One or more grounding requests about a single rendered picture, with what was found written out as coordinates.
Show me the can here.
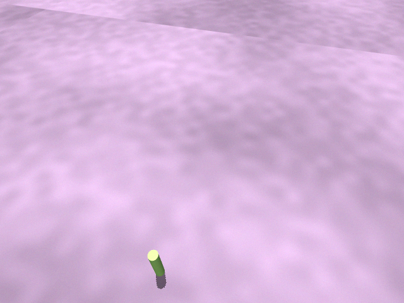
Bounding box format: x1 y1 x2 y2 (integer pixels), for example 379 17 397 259
148 250 165 276

